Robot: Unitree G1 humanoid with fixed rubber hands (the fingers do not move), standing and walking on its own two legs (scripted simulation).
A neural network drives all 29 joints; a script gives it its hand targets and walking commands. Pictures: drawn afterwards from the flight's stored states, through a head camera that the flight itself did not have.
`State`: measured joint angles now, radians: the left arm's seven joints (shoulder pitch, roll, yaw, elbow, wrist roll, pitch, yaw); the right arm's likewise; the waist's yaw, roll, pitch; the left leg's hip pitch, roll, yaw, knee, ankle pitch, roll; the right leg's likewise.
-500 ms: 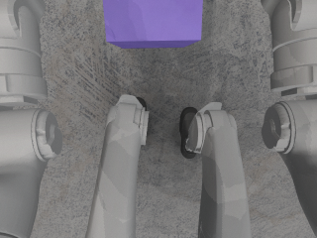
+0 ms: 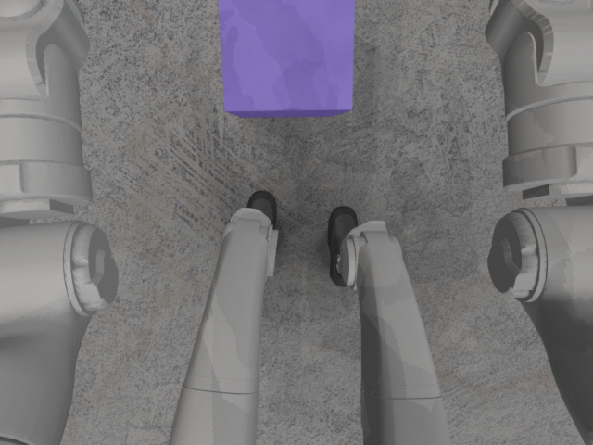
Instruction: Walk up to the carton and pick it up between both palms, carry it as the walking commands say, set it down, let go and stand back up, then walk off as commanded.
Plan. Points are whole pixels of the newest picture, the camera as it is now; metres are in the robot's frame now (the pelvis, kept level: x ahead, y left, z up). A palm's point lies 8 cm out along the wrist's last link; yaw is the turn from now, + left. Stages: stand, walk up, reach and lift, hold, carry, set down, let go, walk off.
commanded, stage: set down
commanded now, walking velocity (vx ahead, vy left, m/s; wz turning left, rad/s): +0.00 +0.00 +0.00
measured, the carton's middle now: (287, 59) +0.54 +0.06 -0.51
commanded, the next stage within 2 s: let go in 0.12 s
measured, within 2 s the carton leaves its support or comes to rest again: neither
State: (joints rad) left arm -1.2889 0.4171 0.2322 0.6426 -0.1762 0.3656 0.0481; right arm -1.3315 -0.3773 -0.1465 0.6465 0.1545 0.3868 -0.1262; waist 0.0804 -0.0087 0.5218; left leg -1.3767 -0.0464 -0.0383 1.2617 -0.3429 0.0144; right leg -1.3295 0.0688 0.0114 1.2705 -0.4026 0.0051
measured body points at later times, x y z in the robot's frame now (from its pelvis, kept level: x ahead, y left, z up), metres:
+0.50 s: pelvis +0.03 +0.01 +0.06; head +0.35 +0.03 +0.37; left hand +0.44 +0.26 -0.08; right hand +0.47 -0.16 -0.08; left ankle +0.12 +0.10 -0.60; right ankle +0.10 -0.11 -0.60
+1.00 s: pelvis +0.11 +0.00 +0.13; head +0.19 -0.01 +0.57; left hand +0.31 +0.23 +0.05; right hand +0.33 -0.21 +0.04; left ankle +0.12 +0.10 -0.60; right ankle +0.10 -0.11 -0.60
